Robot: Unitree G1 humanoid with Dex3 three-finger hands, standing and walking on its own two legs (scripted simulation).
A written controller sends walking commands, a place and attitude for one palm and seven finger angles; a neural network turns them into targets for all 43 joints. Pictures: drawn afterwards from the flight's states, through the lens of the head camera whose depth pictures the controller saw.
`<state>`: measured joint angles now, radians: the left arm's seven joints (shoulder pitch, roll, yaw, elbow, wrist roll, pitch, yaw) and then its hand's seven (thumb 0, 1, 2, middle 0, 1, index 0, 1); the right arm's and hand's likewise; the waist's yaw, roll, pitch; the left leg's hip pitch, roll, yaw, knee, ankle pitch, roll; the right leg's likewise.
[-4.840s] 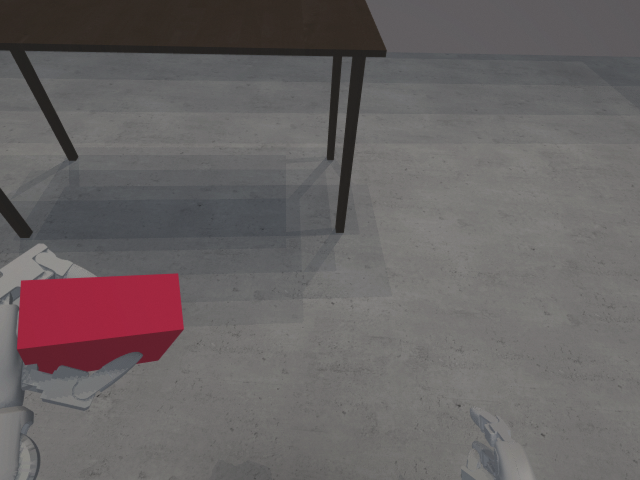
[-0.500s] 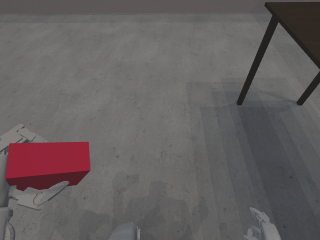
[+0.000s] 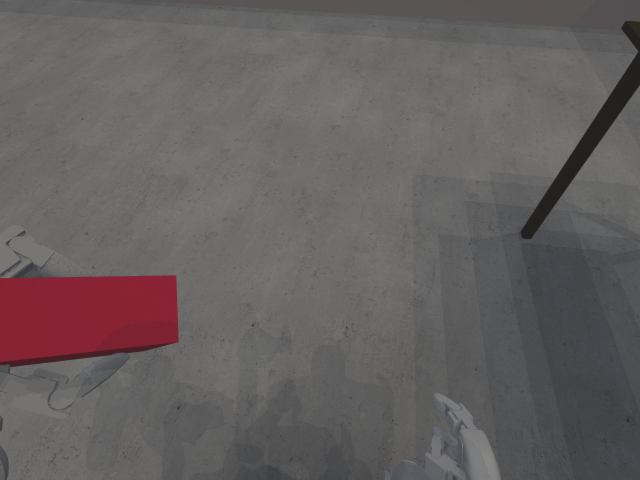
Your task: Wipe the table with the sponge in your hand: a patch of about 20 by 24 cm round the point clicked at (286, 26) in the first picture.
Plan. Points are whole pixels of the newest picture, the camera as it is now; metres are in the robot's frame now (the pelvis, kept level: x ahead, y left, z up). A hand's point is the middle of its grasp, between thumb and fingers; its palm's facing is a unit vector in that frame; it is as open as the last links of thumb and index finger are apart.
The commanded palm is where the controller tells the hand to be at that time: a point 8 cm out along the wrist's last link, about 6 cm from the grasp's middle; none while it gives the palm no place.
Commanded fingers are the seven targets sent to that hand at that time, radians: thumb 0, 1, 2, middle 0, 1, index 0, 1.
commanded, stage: walk to a spot facing it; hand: left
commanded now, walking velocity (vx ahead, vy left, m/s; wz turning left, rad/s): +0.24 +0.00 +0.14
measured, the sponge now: (110, 321) +0.21 +0.20 +0.17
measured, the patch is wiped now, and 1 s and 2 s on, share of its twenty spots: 0.00 0.00 0.00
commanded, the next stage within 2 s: turn to face it in 0.02 s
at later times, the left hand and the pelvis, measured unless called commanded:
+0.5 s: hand (182, 222) +0.32 +0.17 +0.18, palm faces +0.32 -0.83 -0.46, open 9.7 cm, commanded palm +0.27 +0.22 +0.17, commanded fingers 0.00 0.10 1.30 -1.20 -1.60 -1.20 -1.60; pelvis +0.08 -0.04 -0.01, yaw -6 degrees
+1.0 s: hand (356, 238) +0.33 +0.00 +0.16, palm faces -0.03 -0.82 -0.57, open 9.7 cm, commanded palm +0.29 +0.08 +0.17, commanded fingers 0.00 0.10 1.30 -1.20 -1.60 -1.20 -1.60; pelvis +0.03 -0.12 -0.02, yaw -24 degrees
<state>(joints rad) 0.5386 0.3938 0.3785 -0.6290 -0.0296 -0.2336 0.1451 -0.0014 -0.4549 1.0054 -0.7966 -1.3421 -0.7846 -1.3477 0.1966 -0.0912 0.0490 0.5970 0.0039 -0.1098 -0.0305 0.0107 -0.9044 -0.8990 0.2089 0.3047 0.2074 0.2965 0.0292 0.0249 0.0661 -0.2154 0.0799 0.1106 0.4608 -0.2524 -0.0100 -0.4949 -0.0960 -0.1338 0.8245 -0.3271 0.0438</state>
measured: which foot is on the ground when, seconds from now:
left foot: down 0.00-0.10, up 0.12-0.48, down 0.50-0.88, up 0.90-1.00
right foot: up 0.00-0.08, down 0.10-0.52, up 0.54-0.84, down 0.86-1.00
